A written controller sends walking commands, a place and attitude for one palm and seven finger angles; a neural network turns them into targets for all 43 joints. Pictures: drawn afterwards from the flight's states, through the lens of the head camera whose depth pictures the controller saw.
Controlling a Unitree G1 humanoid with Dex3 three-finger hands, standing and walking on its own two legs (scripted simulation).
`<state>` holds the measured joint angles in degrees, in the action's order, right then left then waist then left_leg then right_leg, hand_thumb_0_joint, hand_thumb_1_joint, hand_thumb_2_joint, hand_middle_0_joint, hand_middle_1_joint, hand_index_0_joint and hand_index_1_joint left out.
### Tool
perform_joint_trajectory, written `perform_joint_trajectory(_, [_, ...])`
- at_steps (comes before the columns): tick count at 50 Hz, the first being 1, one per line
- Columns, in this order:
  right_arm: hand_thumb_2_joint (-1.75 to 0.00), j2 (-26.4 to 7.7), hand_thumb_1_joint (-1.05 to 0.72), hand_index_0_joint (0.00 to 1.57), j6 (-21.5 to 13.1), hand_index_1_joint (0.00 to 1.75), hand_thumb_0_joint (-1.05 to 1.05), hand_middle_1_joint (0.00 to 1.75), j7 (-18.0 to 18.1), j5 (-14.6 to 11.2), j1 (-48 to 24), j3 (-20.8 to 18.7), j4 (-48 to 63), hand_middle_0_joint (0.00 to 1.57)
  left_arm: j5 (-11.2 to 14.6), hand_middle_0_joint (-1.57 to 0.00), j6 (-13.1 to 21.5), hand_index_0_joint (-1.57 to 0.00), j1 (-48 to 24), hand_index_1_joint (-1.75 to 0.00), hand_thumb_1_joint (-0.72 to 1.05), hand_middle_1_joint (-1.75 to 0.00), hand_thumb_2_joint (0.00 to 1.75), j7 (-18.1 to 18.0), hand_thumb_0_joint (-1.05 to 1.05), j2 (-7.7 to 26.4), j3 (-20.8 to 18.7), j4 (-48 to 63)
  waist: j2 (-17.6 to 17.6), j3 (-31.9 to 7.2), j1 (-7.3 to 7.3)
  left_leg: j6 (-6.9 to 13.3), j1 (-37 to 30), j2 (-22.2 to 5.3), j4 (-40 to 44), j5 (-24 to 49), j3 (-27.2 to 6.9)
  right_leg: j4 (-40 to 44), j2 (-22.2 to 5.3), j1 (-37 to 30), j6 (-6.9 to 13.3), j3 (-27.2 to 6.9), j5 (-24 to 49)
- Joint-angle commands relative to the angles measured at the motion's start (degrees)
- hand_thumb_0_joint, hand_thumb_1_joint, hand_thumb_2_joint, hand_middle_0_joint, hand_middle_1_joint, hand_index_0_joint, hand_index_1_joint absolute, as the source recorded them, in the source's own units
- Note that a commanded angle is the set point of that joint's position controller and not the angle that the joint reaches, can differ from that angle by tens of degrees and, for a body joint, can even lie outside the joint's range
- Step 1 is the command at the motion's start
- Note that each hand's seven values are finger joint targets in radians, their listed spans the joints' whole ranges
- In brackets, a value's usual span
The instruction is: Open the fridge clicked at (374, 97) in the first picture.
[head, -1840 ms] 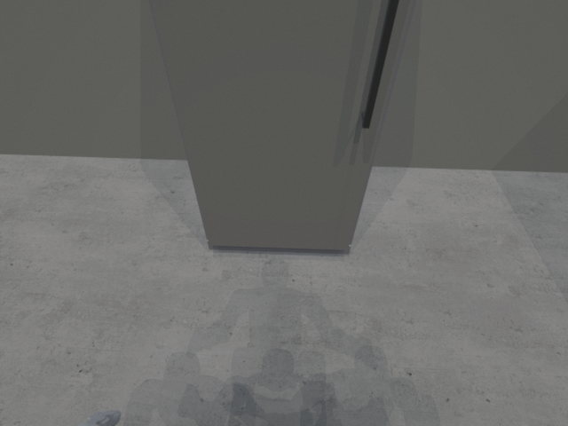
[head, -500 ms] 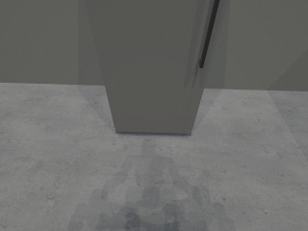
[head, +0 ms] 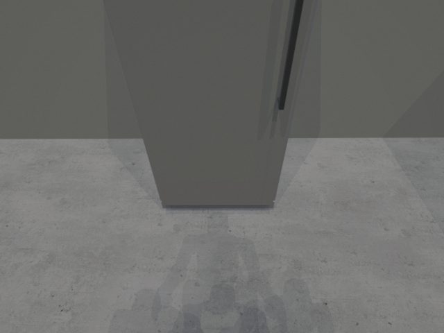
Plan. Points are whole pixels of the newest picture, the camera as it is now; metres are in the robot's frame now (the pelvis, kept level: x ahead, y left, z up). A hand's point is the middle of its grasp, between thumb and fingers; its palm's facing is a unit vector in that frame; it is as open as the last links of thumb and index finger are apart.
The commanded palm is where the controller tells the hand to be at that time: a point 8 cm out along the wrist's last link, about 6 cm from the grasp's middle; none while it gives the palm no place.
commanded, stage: take the last steps up to it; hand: right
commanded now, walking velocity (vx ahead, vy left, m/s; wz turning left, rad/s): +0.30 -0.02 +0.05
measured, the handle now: (292, 31) +0.85 -0.16 +0.20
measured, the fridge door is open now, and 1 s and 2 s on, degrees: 0 0 0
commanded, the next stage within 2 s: come to a stop and stand still in 0.78 s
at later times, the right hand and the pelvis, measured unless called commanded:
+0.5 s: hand (298, 301) +0.25 -0.15 -0.17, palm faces +0.00 +0.98 -0.21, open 7.4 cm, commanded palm none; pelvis +0.16 +0.03 -0.01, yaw +0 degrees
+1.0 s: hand (310, 268) +0.32 -0.20 -0.17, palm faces +0.05 +0.99 -0.16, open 7.4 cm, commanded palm none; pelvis +0.33 -0.02 +0.01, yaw +0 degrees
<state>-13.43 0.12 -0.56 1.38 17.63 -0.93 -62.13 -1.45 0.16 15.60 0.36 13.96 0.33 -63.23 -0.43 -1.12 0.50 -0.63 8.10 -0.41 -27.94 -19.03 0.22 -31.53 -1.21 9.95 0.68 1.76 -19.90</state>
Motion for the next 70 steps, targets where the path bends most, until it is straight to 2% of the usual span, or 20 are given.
perform_joint_trajectory(1, [-0.9, -3.48, -0.9, 0.2, -1.12, 0.3, 0.0, 0.3, 0.47, -0.18, -5.83, -1.21, 6.32, 0.2, -0.11, -0.2, 2.77, -0.2, 15.47, -0.3, 0.9, -0.3, 0.9, -1.42, 0.0, 10.52, -3.51, -1.24, 18.64, 9.53, -6.44, 1.65, 27.02, 2.11, -21.12, -10.54, 5.42, 19.75, -17.23, -11.64, 8.28, -23.78, 3.97])
perform_joint_trajectory(4, [-0.9, -2.78, -0.9, 0.2, -2.61, 0.3, 0.0, 0.3, 0.23, -0.16, -9.12, -1.56, 7.57, 0.2, 0.23, -0.2, 3.77, -0.2, 17.24, -0.3, 0.9, -0.3, 0.9, -2.51, 0.0, 6.22, -2.57, -1.34, 4.71, 9.39, -5.15, 1.89, 34.58, -4.28, -34.09, -9.99, -0.22, 16.21, -19.96, -16.06, 13.93, -21.52, 29.92])
perform_joint_trajectory(13, [-0.9, 2.19, -0.9, 0.2, -1.94, 0.3, 0.0, 0.3, -0.92, -0.41, -9.62, -2.04, 8.14, 0.2, 0.18, -0.2, 4.58, -0.2, 15.71, -0.3, 0.9, -0.3, 0.9, -2.78, 0.0, 2.28, -2.84, -3.72, 7.38, 9.15, -1.82, 2.46, 16.86, -2.54, -11.96, 3.96, 6.91, 17.51, -12.52, -5.98, 8.74, -4.93, 30.06])
perform_joint_trajectory(16, [-0.9, -0.03, -0.9, 0.2, -2.36, 0.3, 0.0, 0.3, -0.43, 0.03, 2.18, -3.23, 4.54, 0.2, 0.7, -0.2, 4.36, -0.2, 13.91, -0.3, 0.9, -0.3, 0.9, -2.75, 0.0, 3.06, -3.08, -3.88, 4.67, 4.75, 4.21, 3.91, -0.31, 0.3, -5.55, 9.15, 8.54, 3.55, -10.16, -1.73, 6.41, -0.72, 37.83])
perform_joint_trajectory(17, [-0.9, -3.24, -0.9, 0.2, -3.18, 0.3, 0.0, 0.3, 0.03, 0.39, 9.52, -4.07, 2.36, 0.2, 1.03, -0.2, 4.38, -0.2, 14.08, -0.3, 0.9, -0.3, 0.9, -2.33, 0.0, 1.95, -3.1, -3.49, 0.65, 0.85, 7.0, 5.41, -11.68, -2.91, -2.63, 9.24, 4.51, -8.5, -7.59, 4.46, 4.32, 0.93, 32.02])
perform_joint_trajectory(18, [-0.9, -9.72, -0.9, 0.2, -4.02, 0.3, 0.0, 0.3, 1.07, 0.63, 15.96, -5.61, 1.2, 0.2, 1.6, -0.2, 4.54, -0.2, 16.93, -0.3, 0.9, -0.3, 0.9, -1.56, 0.0, -1.57, -2.54, -2.08, -13.09, -6.66, 8.24, 11.08, -22.62, -19.63, 4.7, 5.35, -18.64, -28.21, -0.64, 17.19, 1.77, 4.09, 6.29])
perform_joint_trajectory(19, [-0.9, -11.87, -0.9, 0.2, -3.57, 0.3, 0.0, 0.3, 1.27, -0.57, 16.79, -5.91, 0.51, 0.2, 1.38, -0.2, 4.09, -0.2, 14.99, -0.3, 0.9, -0.3, 0.9, -1.7, 0.0, -1.73, -3.06, -0.58, -13.35, -6.72, 6.84, 15.17, -18.5, -27.5, 12.91, 0.36, -31.96, -42.01, 0.99, 22.05, 2.02, 0.41, -12.33])
perform_joint_trajectory(21, [-0.9, -7.13, -0.9, 0.2, -3.03, 0.3, 0.0, 0.3, 1.63, -0.59, 4.99, -4.58, 3.6, 0.2, 0.56, -0.2, 3.03, -0.2, 7.31, -0.3, 0.9, -0.3, 0.9, -1.02, 0.0, -2.27, -3.65, 1.11, -5.13, 5.62, 3.78, 13.64, 0.94, -24.46, 17.8, -17.3, -26.76, -46.31, -4.88, 25.83, 2.17, -2.68, -4.92])
perform_joint_trajectory(26, [-0.9, -1.79, -0.9, 0.2, -3.9, 0.3, 0.0, 0.3, 1.83, 0.28, -1.05, -2.89, 4.44, 0.2, -0.26, -0.2, 0.52, -0.2, 11.52, -0.3, 0.9, -0.3, 0.9, -0.22, 0.0, -5.34, -3.49, 0.55, -5.97, 6.19, -2.89, 9.08, 14.24, -16.12, 18.66, -0.99, -3.51, -31.14, -7.28, 16.97, -0.96, 0.84, 3.1])
perform_joint_trajectory(33, [-0.9, -4.26, -0.9, 0.2, -3.9, 0.3, 0.0, 0.3, 1.2, 0.5, 2.99, -3.55, 3.06, 0.2, 0.12, -0.2, 2.04, -0.2, 0.95, -0.3, 0.9, -0.3, 0.9, 1.01, 0.0, -4.0, -3.64, 6.22, -5.88, 6.83, -0.26, 9.55, 9.52, -15.88, 15.72, 1.21, -2.78, -9.33, -4.95, 12.1, -1.03, 4.4, 5.15])
perform_joint_trajectory(36, [-0.9, -3.82, -0.9, 0.2, -3.1, 0.3, 0.0, 0.3, 1.19, 0.1, 3.15, -3.58, 2.77, 0.2, 0.11, -0.2, 2.81, -0.2, 3.96, -0.3, 0.9, -0.3, 0.9, 0.56, 0.0, -2.1, -3.62, 5.23, -2.22, 6.27, -2.41, 7.19, 11.72, -12.38, 8.13, 2.9, 0.78, 0.45, -2.32, 0.18, -0.9, 7.23, 7.19])
perform_joint_trajectory(37, [-0.9, -2.28, -0.9, 0.2, -2.79, 0.3, 0.0, 0.3, 1.01, -0.03, 3.5, -3.22, 3.0, 0.2, -0.04, -0.2, 3.1, -0.2, 8.65, -0.3, 0.9, -0.3, 0.9, 0.06, 0.0, 0.58, -4.1, 3.97, 2.87, 4.19, -4.31, 5.57, 14.21, -9.38, -1.3, 4.02, 3.41, 4.31, -4.22, -6.81, 0.17, 3.76, 5.76])
perform_joint_trajectory(38, [-0.9, 1.02, -0.9, 0.2, -2.66, 0.3, 0.0, 0.3, 0.73, -0.31, 4.23, -2.77, 4.14, 0.2, -0.72, -0.2, 3.43, -0.2, 14.15, -0.3, 0.9, -0.3, 0.9, -0.54, 0.0, 6.25, -5.41, 3.2, 15.89, 1.54, -5.86, 2.4, 22.02, -2.55, -17.69, -4.35, 8.63, 10.94, -16.26, -13.17, 4.92, -12.71, 6.72])
perform_joint_trajectory(40, [-0.9, 0.36, -0.9, 0.2, -2.54, 0.3, 0.0, 0.3, 1.29, 0.31, -0.05, -2.53, 5.87, 0.2, -0.28, -0.2, 2.79, -0.2, 14.23, -0.3, 0.9, -0.3, 0.9, -1.56, 0.0, 7.05, -4.88, 2.96, 16.22, 3.07, -6.19, 2.17, 29.5, -2.46, -38.45, -14.6, 3.21, 19.44, -23.58, -8.63, 10.6, -23.27, 3.42])
perform_joint_trajectory(46, [-0.9, 3.89, -0.9, 0.2, -0.64, 0.3, 0.0, 0.3, 1.11, 0.04, 5.28, -1.93, 1.52, 0.2, 0.48, -0.2, 4.21, -0.2, 3.14, -0.3, 0.9, -0.3, 0.9, -2.52, 0.0, -0.81, -2.58, 4.69, 4.42, 2.48, 0.74, -0.92, 19.2, -6.23, -30.31, 2.02, 1.35, 17.34, -14.5, 0.61, 7.4, -1.23, 34.65])
perform_joint_trajectory(54, [-0.9, 1.23, -0.9, 0.2, 1.31, 0.3, 0.0, 0.3, 2.42, -0.04, 1.2, -2.23, 3.59, 0.2, 0.37, -0.2, 0.94, -0.2, 2.45, -0.3, 0.9, -0.3, 0.9, -3.47, 0.0, 2.08, -4.16, 2.45, 8.71, 4.14, -0.33, -0.6, 11.07, -3.36, -9.66, 2.75, 3.65, 9.55, -15.98, -1.99, 7.32, -1.22, 46.81])
perform_joint_trajectory(57, [-0.9, -0.72, -0.9, 0.2, 0.84, 0.3, 0.0, 0.3, 2.55, 0.19, 2.69, -3.05, 4.11, 0.2, 0.44, -0.2, -0.15, -0.2, 1.91, -0.3, 0.9, -0.3, 0.9, -3.21, 0.0, 1.92, -5.1, 2.93, 5.87, 2.61, 0.88, 0.22, 5.58, -4.5, -1.41, 17.98, 2.85, 2.87, -13.01, 0.16, 4.03, 0.22, 36.55])
perform_joint_trajectory(60, [-0.9, -6.85, -0.9, 0.2, -0.3, 0.3, 0.0, 0.3, 3.05, 0.16, 4.12, -4.12, 4.35, 0.2, 1.27, -0.2, -1.5, -0.2, 3.94, -0.3, 0.9, -0.3, 0.9, -2.68, 0.0, -3.59, -4.88, 4.1, -13.49, -4.31, 1.37, 11.97, -3.45, -22.69, 2.5, 61.8, -12.51, -20.2, 0.6, 11.02, -1.82, 4.06, -13.96])
perform_joint_trajectory(64, [-0.9, -5.04, -0.9, 0.2, 0.21, 0.3, 0.0, 0.3, 4.04, 0.18, -2.66, -4.09, 7.01, 0.2, 0.8, -0.2, -2.77, -0.2, 0.95, -0.3, 0.9, -0.3, 0.9, -2.4, 0.0, -2.44, -5.15, 4.42, -5.77, -3.28, 0.4, 13.32, -0.16, -19.8, 3.94, 47.58, -9.14, -36.54, -0.43, 16.54, -2.6, -3.21, -10.5])
perform_joint_trajectory(70, [-0.9, -6.39, -0.9, 0.2, 0.44, 0.3, 0.0, 0.3, 3.43, 0.73, -4.5, -4.55, 8.55, 0.2, 0.47, -0.2, -2.72, -0.2, 0.07, -0.3, 0.9, -0.3, 0.9, -1.21, 0.0, -2.26, -4.61, 5.76, -9.47, -1.15, 0.91, 10.9, 4.21, -16.83, 9.4, 21.04, -7.92, -21.73, -0.42, 11.84, -3.1, -0.21, -7.15])
